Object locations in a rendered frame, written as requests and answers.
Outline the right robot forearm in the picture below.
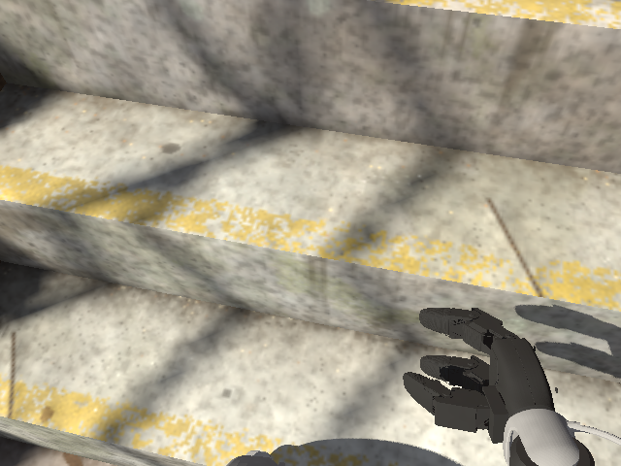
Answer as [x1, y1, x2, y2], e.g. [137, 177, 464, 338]
[503, 409, 595, 466]

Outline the right robot hand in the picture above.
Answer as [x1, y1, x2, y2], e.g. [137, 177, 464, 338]
[403, 308, 558, 444]

